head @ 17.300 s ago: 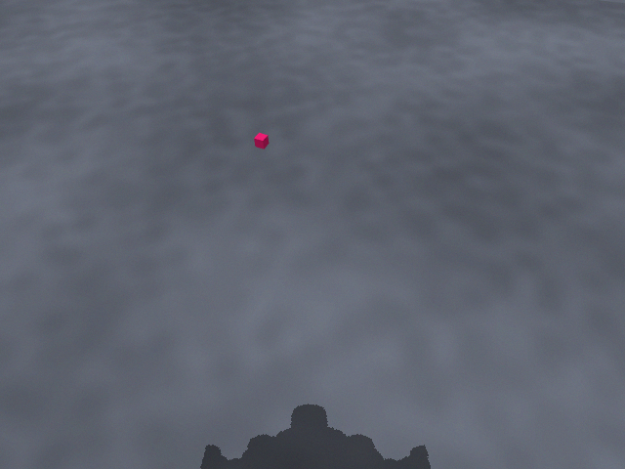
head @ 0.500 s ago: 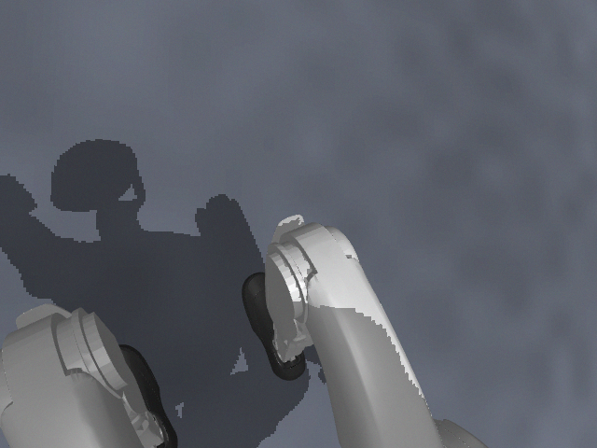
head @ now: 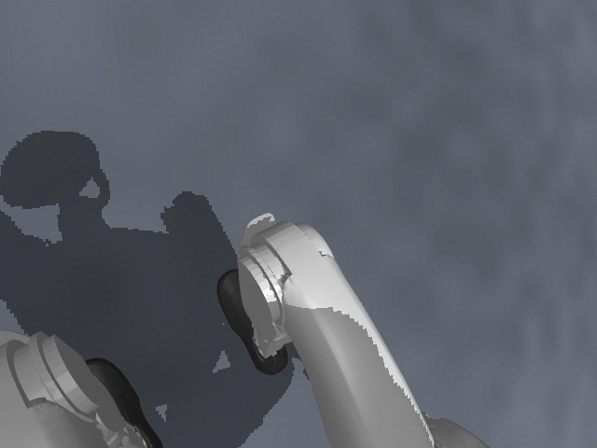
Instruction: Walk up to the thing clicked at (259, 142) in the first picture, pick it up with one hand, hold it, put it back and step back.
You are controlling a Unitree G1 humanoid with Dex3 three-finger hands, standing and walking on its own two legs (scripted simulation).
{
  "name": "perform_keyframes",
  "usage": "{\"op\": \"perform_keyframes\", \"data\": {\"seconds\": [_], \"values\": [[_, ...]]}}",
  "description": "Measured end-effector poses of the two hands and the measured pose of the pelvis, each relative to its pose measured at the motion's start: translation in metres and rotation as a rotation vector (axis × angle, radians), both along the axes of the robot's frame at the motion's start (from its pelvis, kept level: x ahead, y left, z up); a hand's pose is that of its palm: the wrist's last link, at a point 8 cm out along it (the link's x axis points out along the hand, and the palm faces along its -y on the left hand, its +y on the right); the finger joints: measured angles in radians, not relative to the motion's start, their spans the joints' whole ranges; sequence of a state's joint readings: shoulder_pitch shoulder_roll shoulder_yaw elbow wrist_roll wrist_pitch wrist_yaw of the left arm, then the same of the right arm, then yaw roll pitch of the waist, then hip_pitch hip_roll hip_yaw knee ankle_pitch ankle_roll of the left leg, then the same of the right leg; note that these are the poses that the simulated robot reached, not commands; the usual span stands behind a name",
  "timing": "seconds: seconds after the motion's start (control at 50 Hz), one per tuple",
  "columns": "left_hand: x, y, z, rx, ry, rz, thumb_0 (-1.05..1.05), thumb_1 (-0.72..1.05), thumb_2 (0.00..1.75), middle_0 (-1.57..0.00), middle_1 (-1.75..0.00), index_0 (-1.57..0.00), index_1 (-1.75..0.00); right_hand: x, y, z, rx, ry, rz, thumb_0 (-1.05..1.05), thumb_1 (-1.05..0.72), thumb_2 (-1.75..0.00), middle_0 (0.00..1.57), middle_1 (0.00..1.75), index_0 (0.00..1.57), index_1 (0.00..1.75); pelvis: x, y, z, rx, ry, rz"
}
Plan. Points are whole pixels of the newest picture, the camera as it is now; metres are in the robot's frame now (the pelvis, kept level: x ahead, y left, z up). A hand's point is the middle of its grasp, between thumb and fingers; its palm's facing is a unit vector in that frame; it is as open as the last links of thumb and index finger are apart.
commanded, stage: approach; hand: left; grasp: from above
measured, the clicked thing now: out of the picture +0.48 +0.34 -0.31
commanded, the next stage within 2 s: close in in 0.18 s
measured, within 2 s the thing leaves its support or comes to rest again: neither
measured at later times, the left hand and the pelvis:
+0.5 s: hand out of the picture +0.47 +0.32 -0.23, palm faces -0.06 -0.44 -0.90, open 13.1 cm; pelvis +0.00 +0.00 +0.00, yaw +1 degrees
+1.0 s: hand out of the picture +0.47 +0.32 -0.26, palm faces -0.05 -0.43 -0.90, open 12.7 cm; pelvis +0.00 +0.00 -0.01, yaw -1 degrees
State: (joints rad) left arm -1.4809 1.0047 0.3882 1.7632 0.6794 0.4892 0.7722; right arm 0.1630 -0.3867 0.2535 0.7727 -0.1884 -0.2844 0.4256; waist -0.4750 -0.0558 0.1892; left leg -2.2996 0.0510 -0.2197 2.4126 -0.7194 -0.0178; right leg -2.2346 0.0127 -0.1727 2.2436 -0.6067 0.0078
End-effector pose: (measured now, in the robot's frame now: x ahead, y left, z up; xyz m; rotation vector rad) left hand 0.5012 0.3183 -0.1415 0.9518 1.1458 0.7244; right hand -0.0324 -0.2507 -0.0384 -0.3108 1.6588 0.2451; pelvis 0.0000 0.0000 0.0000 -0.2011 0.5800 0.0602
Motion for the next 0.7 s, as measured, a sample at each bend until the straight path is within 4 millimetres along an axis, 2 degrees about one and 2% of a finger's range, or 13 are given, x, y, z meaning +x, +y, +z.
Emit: {"op": "perform_keyframes", "data": {"seconds": [0.06, 0.14, 0.24, 0.32, 0.46, 0.6, 0.7], "values": [[0.0, 0.007, 0.008, 0.03, 0.006, -0.013, 0.0, -0.33, 0.82, -0.32, -0.8, -0.3, -0.83, -0.002, 0.001, -0.002, 0.004, -0.004, -0.029, 0.0, -0.92, -0.9, 0.2, 0.3, 0.2, 0.29, 0.0, 0.0, 0.0, 0.001, 0.012, -0.006], [-0.015, 0.016, 0.012, 0.039, 0.057, -0.012, 0.0, -0.34, 0.82, -0.3, -0.82, -0.28, -0.84, -0.001, 0.003, -0.007, 0.018, -0.013, -0.05, 0.0, -0.92, -0.89, 0.2, 0.3, 0.2, 0.29, 0.0, 0.001, 0.001, 0.006, 0.019, -0.008], [-0.039, 0.02, 0.004, 0.004, 0.108, 0.012, 0.0, -0.34, 0.83, -0.29, -0.82, -0.26, -0.84, 0.004, 0.007, -0.014, 0.029, -0.028, -0.035, 0.0, -0.91, -0.89, 0.2, 0.3, 0.2, 0.29, -0.001, 0.001, 0.001, 0.012, 0.005, 0.0], [-0.049, 0.017, -0.008, -0.011, 0.118, 0.012, 0.0, -0.33, 0.83, -0.29, -0.82, -0.27, -0.84, 0.01, 0.008, -0.015, 0.027, -0.037, 0.0, 0.0, -0.91, -0.89, 0.2, 0.3, 0.2, 0.29, -0.003, 0.0, 0.0, 0.011, -0.011, 0.009], [-0.042, 0.009, -0.026, -0.009, 0.078, -0.005, 0.0, -0.36, 0.86, -0.27, -0.85, -0.25, -0.87, 0.017, 0.002, -0.012, 0.024, -0.021, 0.058, 0.0, -0.91, -0.89, 0.2, 0.3, 0.2, 0.29, -0.003, 0.0, -0.001, 0.003, -0.018, 0.013], [-0.03, 0.004, -0.035, 0.002, 0.061, -0.002, 0.0, -0.34, 0.91, -0.3, -0.85, -0.27, -0.88, 0.017, -0.001, -0.008, 0.031, 0.004, 0.087, 0.0, -0.92, -0.9, 0.2, 0.3, 0.2, 0.29, -0.001, 0.001, -0.004, -0.006, -0.02, 0.006], [-0.029, 0.001, -0.042, 0.003, 0.071, 0.009, 0.0, -0.32, 0.89, -0.32, -0.82, -0.28, -0.85, 0.016, 0.002, -0.006, 0.039, 0.008, 0.093, 0.0, -0.92, -0.9, 0.2, 0.3, 0.2, 0.29, -0.001, 0.002, -0.006, -0.012, -0.026, 0.0]]}}
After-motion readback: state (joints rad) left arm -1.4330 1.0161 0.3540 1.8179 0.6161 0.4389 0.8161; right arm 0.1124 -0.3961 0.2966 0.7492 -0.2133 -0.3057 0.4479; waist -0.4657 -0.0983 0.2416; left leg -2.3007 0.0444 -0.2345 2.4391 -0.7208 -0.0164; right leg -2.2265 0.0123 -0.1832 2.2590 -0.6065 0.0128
